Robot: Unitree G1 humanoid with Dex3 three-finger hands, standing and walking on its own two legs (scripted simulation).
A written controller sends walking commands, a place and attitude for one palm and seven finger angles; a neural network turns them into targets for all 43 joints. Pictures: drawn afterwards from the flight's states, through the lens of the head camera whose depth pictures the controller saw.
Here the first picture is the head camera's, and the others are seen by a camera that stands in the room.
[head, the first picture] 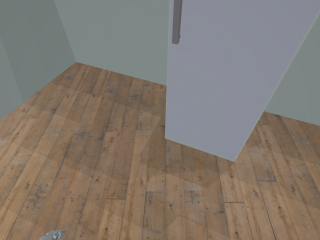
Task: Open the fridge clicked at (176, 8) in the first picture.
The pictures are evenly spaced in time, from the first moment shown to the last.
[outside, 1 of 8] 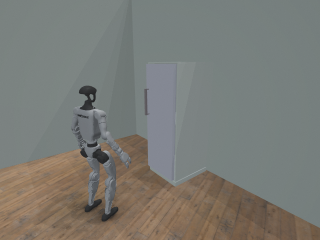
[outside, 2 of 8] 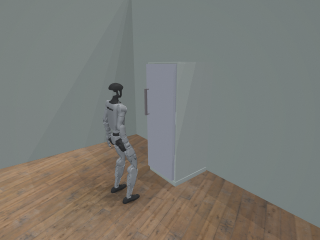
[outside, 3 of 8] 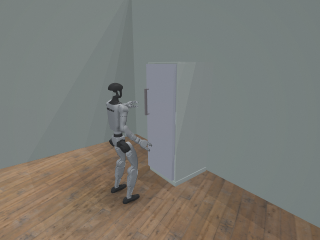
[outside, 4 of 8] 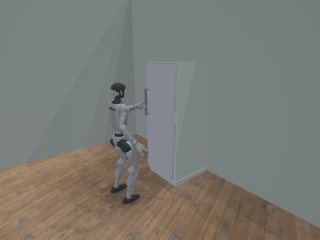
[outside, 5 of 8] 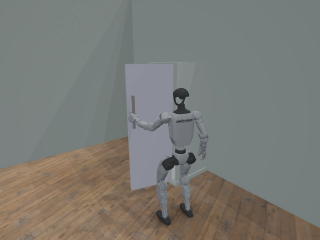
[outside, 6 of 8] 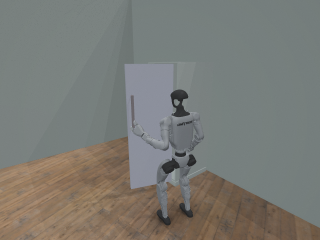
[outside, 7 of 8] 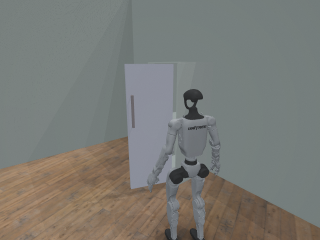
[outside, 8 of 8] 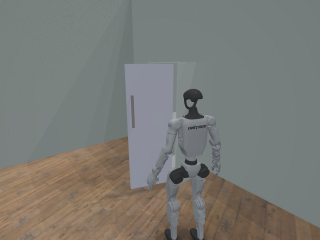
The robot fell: no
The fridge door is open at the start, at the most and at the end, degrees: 0 77 70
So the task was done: yes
